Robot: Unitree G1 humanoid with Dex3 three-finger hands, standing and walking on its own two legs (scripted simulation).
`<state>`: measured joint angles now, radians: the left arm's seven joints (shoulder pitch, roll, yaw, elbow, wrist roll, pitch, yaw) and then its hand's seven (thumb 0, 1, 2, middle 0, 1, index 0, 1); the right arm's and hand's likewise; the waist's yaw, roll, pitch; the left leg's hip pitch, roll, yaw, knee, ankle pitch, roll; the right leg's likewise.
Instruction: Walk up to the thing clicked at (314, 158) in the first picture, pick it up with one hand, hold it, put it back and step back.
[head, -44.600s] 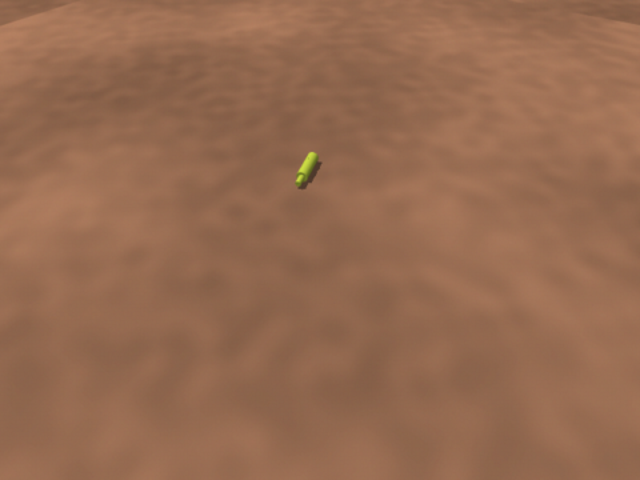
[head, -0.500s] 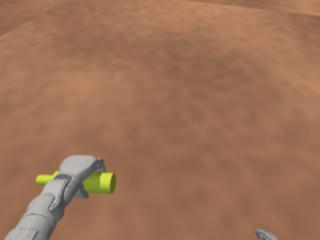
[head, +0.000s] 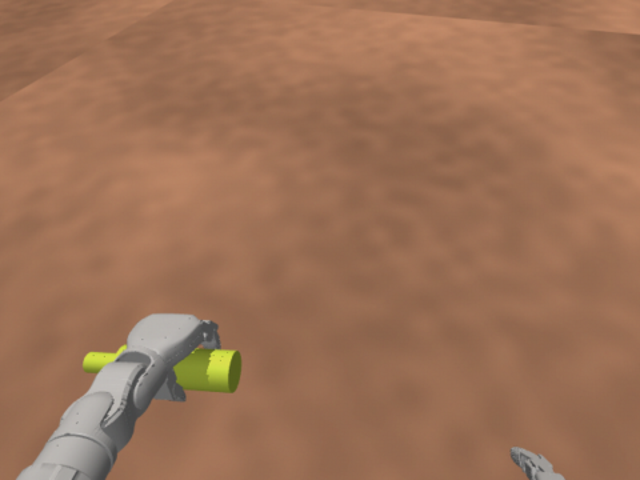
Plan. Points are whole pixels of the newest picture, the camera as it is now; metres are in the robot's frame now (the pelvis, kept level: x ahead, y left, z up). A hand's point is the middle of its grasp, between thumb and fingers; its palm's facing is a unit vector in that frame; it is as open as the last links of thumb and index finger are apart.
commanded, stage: hold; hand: left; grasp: from above
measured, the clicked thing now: (160, 366) +0.31 +0.25 -0.07
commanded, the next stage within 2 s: crouch in 0.98 s
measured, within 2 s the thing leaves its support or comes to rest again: neither
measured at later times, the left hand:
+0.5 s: hand (167, 366) +0.29 +0.22 -0.02, palm faces -0.48 +0.00 -0.88, open 8.7 cm
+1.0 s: hand (163, 360) +0.30 +0.23 -0.02, palm faces -0.49 +0.00 -0.87, open 8.8 cm
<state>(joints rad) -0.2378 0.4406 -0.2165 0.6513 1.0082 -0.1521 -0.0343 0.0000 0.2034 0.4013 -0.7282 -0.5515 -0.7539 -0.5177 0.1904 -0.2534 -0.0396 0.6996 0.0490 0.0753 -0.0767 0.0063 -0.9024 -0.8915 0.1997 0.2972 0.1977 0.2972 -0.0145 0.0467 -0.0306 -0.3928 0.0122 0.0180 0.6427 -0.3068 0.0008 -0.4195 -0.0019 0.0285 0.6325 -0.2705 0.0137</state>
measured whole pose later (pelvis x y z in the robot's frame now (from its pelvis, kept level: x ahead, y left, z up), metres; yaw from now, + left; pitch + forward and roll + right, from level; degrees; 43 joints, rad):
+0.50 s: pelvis +0.00 +0.00 +0.01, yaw +0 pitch +1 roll +0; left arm -0.24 0.46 -0.22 0.62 0.99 -0.15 -0.09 0.00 0.19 0.42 -0.72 -0.59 -0.74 -0.55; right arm 0.17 -0.25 -0.02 0.69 0.06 0.08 -0.09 0.01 -0.91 -0.89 0.20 0.30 0.20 0.30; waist 0.00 0.05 0.00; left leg -0.30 0.01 0.03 0.55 -0.26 0.00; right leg -0.33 0.00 0.04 0.55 -0.23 0.02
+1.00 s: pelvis +0.00 +0.01 +0.01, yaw +0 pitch +1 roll +0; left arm -0.26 0.46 -0.22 0.65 0.99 -0.16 -0.08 0.00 0.17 0.45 -0.72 -0.59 -0.75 -0.55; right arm 0.17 -0.25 -0.03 0.70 0.06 0.10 -0.10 0.01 -0.91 -0.90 0.20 0.30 0.20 0.30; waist 0.00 0.04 0.00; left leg -0.28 0.00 0.02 0.53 -0.26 0.01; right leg -0.31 -0.01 0.04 0.51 -0.22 0.02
